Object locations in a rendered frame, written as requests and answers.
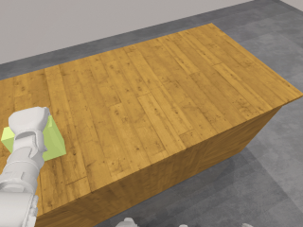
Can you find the sponge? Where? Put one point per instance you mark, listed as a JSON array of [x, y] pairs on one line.
[[52, 140]]

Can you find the robot left forearm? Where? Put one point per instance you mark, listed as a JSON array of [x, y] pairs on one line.
[[23, 166]]

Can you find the robot left hand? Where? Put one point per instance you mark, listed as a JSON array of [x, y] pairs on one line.
[[31, 118]]

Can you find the table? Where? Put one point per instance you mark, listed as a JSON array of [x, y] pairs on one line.
[[142, 118]]

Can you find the left robot shin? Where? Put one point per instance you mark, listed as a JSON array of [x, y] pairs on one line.
[[129, 219]]

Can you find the robot left upper arm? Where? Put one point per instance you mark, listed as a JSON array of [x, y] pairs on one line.
[[18, 209]]

